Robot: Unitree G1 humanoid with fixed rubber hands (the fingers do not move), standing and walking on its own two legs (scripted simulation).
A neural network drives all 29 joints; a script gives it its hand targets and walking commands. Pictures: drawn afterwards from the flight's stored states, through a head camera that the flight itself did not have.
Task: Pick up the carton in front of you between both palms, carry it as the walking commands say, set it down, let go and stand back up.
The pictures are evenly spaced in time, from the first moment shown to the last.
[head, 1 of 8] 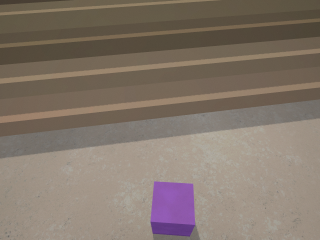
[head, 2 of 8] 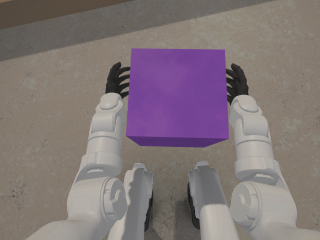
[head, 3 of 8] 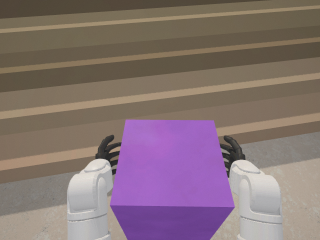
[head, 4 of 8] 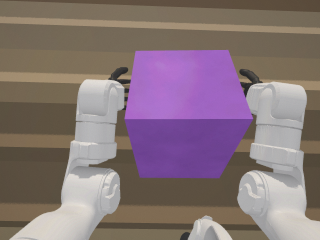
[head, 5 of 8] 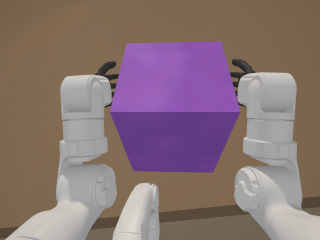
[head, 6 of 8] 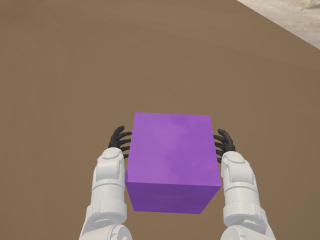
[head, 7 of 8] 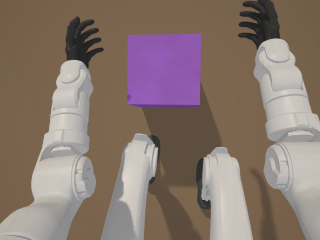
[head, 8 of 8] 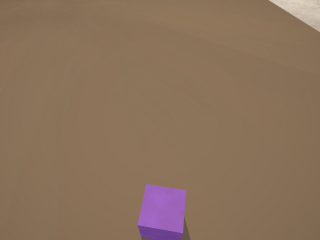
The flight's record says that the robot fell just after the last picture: no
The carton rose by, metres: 2.17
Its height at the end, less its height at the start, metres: +1.39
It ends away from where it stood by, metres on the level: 4.39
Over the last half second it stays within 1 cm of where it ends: yes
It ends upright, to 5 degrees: yes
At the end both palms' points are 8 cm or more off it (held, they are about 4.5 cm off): yes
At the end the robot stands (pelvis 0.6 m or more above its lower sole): yes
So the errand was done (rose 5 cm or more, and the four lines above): yes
